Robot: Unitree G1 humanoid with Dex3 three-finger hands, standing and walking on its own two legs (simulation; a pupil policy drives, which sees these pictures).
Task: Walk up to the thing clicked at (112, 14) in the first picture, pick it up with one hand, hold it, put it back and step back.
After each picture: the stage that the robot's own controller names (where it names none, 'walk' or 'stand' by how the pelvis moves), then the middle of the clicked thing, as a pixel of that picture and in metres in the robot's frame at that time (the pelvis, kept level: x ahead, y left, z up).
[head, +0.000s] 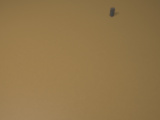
stand; (112, 12) +2.05 -0.51 -0.72
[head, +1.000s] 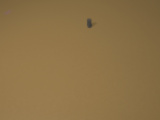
walk; (89, 23) +1.95 -0.03 -0.69
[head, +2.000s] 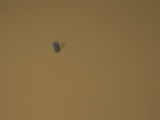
walk; (56, 47) +1.31 +0.32 -0.72
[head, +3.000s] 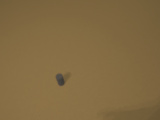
walk; (60, 79) +0.89 +0.27 -0.72
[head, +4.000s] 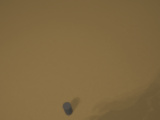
walk; (67, 108) +0.57 +0.20 -0.71
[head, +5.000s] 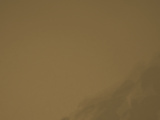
stand; out of the picture +0.41 +0.19 -0.70
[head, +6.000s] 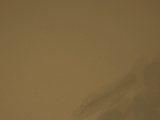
stand; out of the picture +0.36 +0.17 -0.72
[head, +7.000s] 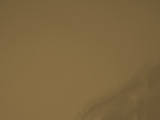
stand; out of the picture +0.39 +0.16 -0.72
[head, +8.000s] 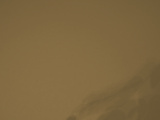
stand; out of the picture +0.40 +0.14 -0.72
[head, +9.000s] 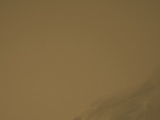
stand; out of the picture +0.41 +0.13 -0.72
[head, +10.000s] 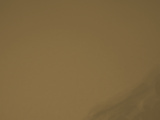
stand; out of the picture +0.40 +0.14 -0.73
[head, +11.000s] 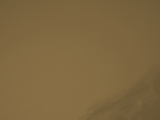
stand; out of the picture +0.39 +0.15 -0.73
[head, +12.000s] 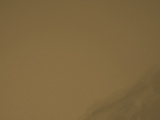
stand; out of the picture +0.39 +0.14 -0.73
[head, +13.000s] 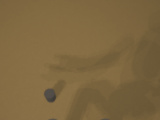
go down; (50, 95) +0.43 +0.16 -0.57
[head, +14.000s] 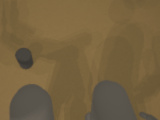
go down; (25, 59) +0.47 +0.22 -0.31
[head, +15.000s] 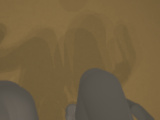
close in; out of the picture +0.46 +0.25 -0.24
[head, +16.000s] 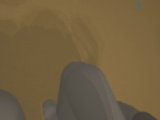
close; out of the picture +0.45 +0.28 -0.22
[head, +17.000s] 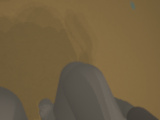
lift; out of the picture +0.42 +0.26 -0.23
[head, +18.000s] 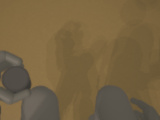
lift; (18, 81) +0.32 +0.21 -0.06
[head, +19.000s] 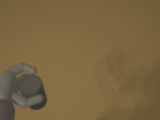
hold; (34, 93) +0.32 +0.16 +0.04
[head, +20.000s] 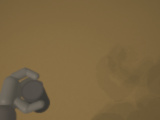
hold; (36, 97) +0.31 +0.16 +0.01
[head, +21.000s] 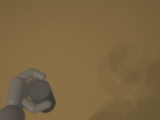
crouch; (43, 97) +0.31 +0.14 +0.00
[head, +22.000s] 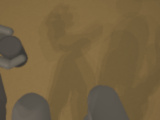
crouch; (14, 52) +0.45 +0.18 -0.09
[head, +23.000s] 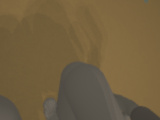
lower; out of the picture +0.43 +0.30 -0.23
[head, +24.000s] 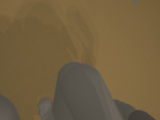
lower; out of the picture +0.43 +0.30 -0.23
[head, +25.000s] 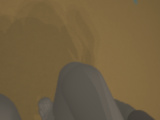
lower; out of the picture +0.43 +0.30 -0.23
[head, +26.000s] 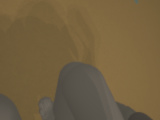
lower; out of the picture +0.44 +0.30 -0.23
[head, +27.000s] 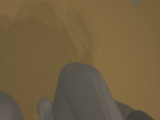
loosen; out of the picture +0.44 +0.28 -0.24
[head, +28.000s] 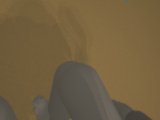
withdraw; out of the picture +0.43 +0.28 -0.24
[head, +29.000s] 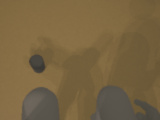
walk; (37, 64) +0.47 +0.20 -0.37
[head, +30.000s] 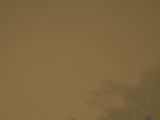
stand; out of the picture +0.39 +0.13 -0.66
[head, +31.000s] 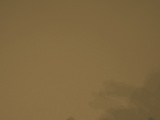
stand; out of the picture +0.41 +0.15 -0.67
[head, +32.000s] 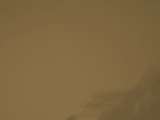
stand; out of the picture +0.41 +0.14 -0.69
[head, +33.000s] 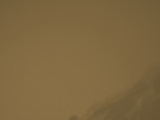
walk; out of the picture +0.42 +0.14 -0.72
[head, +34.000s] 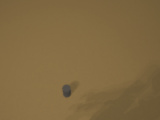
walk; (66, 91) +0.61 +0.11 -0.71
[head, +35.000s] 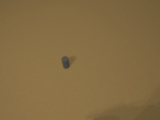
walk; (65, 62) +0.95 +0.20 -0.70
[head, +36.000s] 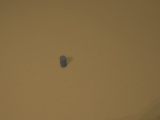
stand; (63, 61) +1.06 +0.16 -0.71
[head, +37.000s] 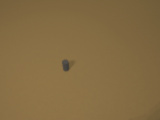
stand; (65, 65) +1.06 +0.15 -0.73
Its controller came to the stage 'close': yes
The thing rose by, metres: 0.71
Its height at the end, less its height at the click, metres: +0.00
